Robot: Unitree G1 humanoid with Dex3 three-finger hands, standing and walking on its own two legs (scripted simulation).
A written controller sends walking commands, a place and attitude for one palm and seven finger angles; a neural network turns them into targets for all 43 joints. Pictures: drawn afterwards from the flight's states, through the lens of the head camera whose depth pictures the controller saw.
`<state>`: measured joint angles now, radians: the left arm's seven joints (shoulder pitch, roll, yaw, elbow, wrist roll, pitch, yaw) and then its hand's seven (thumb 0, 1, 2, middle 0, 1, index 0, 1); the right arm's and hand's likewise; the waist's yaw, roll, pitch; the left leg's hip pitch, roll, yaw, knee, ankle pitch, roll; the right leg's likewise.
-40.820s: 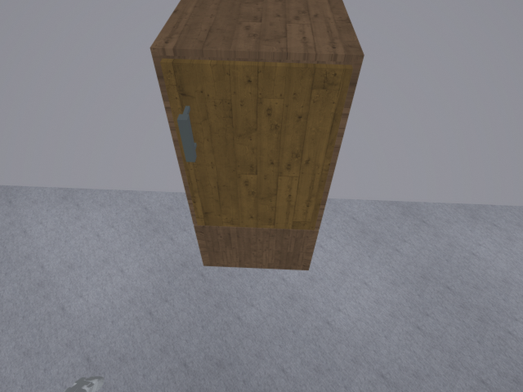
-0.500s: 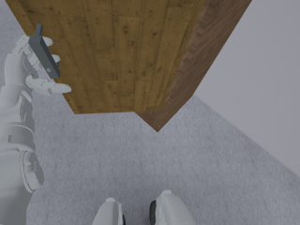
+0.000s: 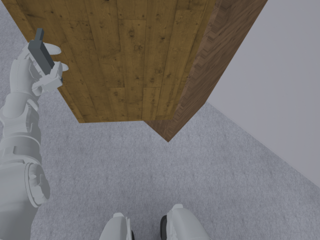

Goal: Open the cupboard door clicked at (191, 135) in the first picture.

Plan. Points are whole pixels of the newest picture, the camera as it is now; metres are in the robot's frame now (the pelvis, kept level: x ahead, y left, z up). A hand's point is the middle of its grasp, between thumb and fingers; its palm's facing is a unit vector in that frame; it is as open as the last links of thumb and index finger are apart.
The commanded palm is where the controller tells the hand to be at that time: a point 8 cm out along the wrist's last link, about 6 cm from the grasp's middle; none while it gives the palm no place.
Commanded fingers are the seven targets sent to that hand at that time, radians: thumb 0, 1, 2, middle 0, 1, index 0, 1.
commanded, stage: close the thumb around the handle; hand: left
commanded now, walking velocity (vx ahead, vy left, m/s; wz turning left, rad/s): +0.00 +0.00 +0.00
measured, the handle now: (49, 58) +0.54 +0.24 +0.06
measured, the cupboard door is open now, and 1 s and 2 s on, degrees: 47 80 89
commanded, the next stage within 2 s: pull the door open along its arc in 0.02 s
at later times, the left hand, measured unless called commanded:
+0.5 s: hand (58, 100) +0.43 +0.20 +0.06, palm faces +0.00 -1.00 -0.01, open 6.0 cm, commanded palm +0.37 +0.25 +0.06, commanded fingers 0.00 0.90 0.90 -0.40 -1.35 -0.40 -1.35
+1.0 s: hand (96, 153) +0.30 +0.12 +0.06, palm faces +0.43 -0.90 +0.01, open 6.1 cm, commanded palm +0.24 +0.16 +0.06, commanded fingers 0.00 0.90 0.90 -0.40 -1.35 -0.40 -1.35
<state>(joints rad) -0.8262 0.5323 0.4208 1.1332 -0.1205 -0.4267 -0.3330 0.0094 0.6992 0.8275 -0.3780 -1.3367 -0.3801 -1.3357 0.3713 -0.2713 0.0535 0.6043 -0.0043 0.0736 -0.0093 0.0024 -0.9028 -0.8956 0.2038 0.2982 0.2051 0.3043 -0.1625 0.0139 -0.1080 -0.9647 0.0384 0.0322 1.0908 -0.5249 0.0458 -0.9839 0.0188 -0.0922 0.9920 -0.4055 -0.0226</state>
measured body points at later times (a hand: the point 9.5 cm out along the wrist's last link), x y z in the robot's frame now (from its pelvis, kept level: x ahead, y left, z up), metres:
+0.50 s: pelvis +0.01 +0.00 +0.02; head +0.12 +0.01 +0.45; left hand +0.42 +0.26 +0.06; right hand +0.06 -0.26 -0.09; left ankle -0.01 +0.09 -0.66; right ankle +0.03 -0.11 -0.66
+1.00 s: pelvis +0.00 -0.03 +0.02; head +0.06 -0.03 +0.46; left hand +0.28 +0.16 +0.06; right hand +0.19 -0.23 -0.08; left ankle -0.01 +0.09 -0.66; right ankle +0.03 -0.11 -0.66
